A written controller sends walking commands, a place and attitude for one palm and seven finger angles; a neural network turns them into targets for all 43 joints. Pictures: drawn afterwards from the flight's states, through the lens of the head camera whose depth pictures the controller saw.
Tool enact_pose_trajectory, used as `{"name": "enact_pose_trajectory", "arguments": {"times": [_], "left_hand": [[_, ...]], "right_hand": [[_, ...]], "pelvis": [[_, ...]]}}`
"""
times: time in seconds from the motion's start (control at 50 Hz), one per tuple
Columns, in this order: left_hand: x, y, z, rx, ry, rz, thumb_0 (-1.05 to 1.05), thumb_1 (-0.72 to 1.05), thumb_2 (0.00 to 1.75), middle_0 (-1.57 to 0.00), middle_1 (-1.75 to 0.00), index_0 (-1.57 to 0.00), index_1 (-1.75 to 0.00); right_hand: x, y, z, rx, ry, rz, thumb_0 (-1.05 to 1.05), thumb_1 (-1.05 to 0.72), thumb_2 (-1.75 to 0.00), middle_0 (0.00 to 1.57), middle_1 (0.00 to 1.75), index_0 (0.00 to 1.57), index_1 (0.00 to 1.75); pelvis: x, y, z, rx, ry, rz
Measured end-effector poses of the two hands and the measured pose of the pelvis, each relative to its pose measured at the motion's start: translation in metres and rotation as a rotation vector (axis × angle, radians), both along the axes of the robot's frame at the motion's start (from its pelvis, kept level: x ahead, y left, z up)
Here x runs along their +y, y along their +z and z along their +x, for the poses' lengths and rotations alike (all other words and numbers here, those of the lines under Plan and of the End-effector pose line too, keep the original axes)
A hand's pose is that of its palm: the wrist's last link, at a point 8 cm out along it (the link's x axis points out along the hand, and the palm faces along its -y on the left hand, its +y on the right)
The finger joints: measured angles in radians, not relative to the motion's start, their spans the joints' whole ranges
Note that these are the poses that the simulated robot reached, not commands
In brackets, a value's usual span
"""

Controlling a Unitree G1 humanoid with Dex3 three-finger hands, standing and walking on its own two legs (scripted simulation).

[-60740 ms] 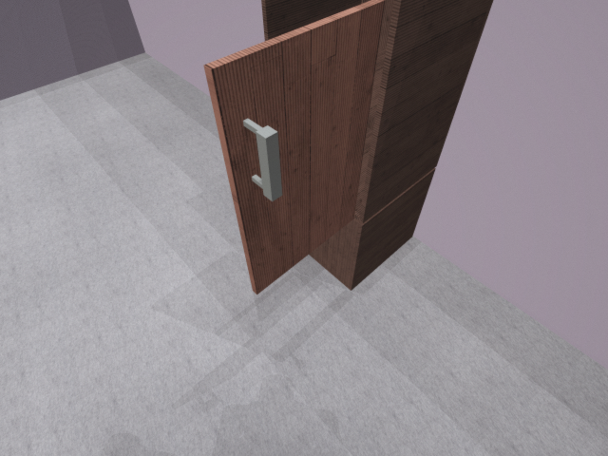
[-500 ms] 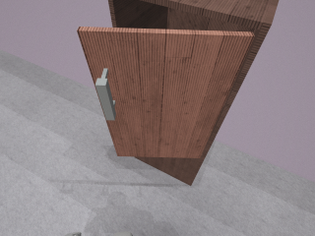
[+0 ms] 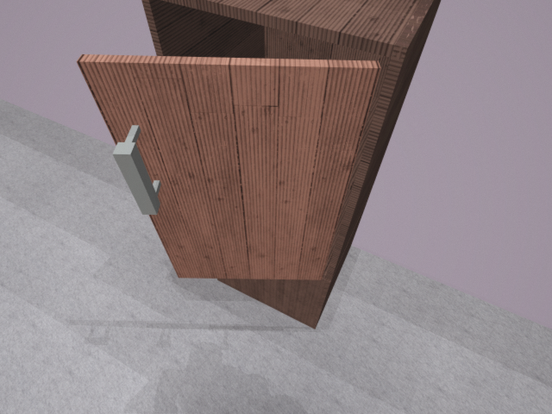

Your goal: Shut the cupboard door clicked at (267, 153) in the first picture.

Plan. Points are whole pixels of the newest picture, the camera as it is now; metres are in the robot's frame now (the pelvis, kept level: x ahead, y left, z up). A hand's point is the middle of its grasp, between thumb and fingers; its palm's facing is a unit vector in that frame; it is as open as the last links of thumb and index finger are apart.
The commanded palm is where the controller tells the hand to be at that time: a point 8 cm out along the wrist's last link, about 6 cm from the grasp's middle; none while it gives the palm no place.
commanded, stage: come to a stop and stand still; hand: left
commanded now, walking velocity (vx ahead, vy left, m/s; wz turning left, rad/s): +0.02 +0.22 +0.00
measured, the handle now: (142, 171) +0.44 +0.23 +0.09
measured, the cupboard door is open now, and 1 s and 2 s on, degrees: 27 27 27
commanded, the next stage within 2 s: look again from close up in 0.68 s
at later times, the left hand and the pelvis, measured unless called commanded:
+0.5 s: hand out of the picture -0.01 +0.23 -0.17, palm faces +0.05 -0.97 -0.23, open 7.4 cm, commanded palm none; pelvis -0.03 +0.03 +0.00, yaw +1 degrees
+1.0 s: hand out of the picture -0.05 +0.16 -0.16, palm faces +0.03 -0.98 -0.18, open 7.4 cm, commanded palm none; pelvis -0.03 +0.00 +0.01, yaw +1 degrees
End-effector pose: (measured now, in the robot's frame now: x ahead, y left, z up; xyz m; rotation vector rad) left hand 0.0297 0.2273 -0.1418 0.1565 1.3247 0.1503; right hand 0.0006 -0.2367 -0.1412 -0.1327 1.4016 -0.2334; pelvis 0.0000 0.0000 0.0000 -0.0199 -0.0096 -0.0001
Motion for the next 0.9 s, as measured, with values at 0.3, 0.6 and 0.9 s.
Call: {"name": "enact_pose_trajectory", "arguments": {"times": [0.3, 0.6, 0.9], "left_hand": [[0.012, -0.011, -0.048, 0.057, 0.038, -0.023, 0.01, 0.91, 0.9, -0.2, -0.3, -0.2, -0.3], [0.049, 0.013, -0.062, -0.021, 0.024, 0.057, 0.01, 0.91, 0.9, -0.2, -0.3, -0.2, -0.3], [0.005, 0.013, -0.091, 0.098, 0.028, 0.007, 0.01, 0.91, 0.9, -0.2, -0.3, -0.2, -0.3]], "right_hand": [[0.023, 0.013, 0.04, -0.14, 0.097, -0.014, 0.0, -0.91, -0.9, 0.2, 0.3, 0.2, 0.3], [0.042, 0.014, 0.037, -0.249, 0.14, 0.034, 0.0, -0.92, -0.9, 0.2, 0.3, 0.2, 0.3], [0.015, 0.007, -0.022, -0.061, 0.087, 0.045, 0.0, -0.9, -0.9, 0.2, 0.3, 0.2, 0.3]], "pelvis": [[0.02, 0.001, -0.015, -0.021, 0.002, 0.002], [0.033, 0.005, -0.032, -0.029, 0.023, 0.017], [0.009, 0.01, -0.031, -0.008, 0.018, 0.029]]}}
